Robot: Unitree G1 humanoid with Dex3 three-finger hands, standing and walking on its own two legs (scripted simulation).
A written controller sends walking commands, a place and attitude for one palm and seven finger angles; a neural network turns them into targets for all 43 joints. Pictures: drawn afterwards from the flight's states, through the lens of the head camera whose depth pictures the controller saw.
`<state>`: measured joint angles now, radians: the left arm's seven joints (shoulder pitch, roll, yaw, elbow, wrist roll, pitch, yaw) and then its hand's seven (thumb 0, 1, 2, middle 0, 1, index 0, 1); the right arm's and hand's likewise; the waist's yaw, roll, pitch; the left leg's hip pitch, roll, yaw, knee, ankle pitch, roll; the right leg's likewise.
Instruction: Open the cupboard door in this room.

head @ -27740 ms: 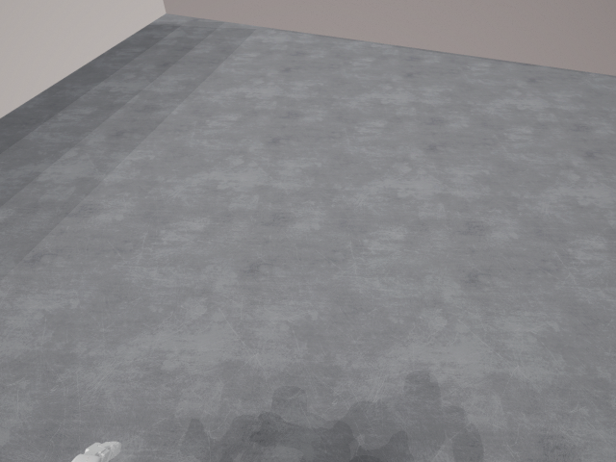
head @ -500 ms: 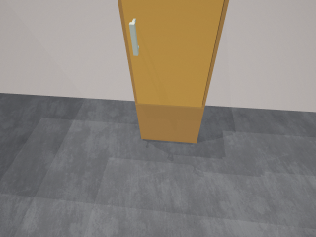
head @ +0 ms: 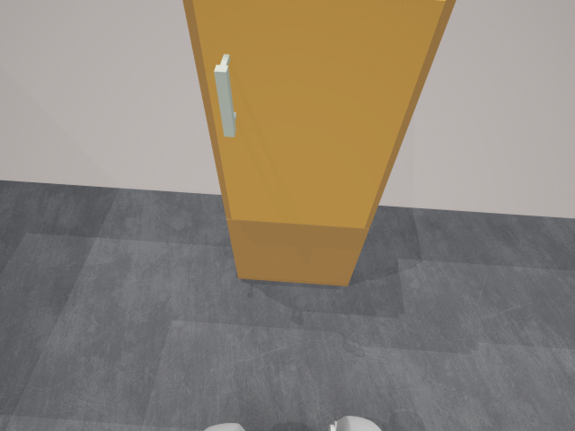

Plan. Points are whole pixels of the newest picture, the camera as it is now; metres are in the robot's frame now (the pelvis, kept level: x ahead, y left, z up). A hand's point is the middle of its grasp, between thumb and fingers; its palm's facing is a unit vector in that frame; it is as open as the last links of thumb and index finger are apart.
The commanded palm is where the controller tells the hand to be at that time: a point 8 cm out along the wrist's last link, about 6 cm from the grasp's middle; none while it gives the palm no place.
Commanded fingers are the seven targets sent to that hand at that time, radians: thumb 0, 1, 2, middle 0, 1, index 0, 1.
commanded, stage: come to a stop and stand still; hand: left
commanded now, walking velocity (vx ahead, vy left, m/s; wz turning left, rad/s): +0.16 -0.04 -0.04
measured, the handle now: (227, 97) +0.63 +0.17 +0.09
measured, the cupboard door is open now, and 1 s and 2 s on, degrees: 0 0 0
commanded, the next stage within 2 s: look again from close up in 1.22 s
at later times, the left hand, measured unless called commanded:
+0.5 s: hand (184, 423) +0.14 +0.17 -0.16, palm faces +0.05 -0.97 -0.23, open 7.3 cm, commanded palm none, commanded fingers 0.00 0.90 0.90 -0.20 -0.30 -0.20 -0.30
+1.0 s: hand out of the picture -0.01 +0.19 -0.16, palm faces +0.03 -0.98 -0.19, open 7.4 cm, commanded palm none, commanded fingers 0.00 0.90 0.90 -0.20 -0.30 -0.20 -0.30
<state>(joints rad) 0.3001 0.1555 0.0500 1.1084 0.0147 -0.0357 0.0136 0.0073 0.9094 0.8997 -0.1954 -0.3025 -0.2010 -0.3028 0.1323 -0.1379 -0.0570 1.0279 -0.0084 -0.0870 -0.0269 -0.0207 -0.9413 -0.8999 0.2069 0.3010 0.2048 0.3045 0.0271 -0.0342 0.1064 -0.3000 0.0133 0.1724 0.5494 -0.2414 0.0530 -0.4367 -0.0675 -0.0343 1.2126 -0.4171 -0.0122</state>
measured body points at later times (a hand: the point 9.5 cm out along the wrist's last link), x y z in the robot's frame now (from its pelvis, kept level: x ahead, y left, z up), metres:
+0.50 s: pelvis +0.05 -0.02 +0.00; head +0.10 -0.02 +0.45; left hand +0.14 +0.22 -0.15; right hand +0.10 -0.26 -0.16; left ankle +0.02 +0.11 -0.69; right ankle +0.14 -0.15 -0.73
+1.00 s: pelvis +0.01 +0.02 +0.01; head +0.02 +0.02 +0.46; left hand -0.01 +0.24 -0.15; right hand +0.04 -0.21 -0.15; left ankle +0.03 +0.12 -0.73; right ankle +0.00 -0.10 -0.73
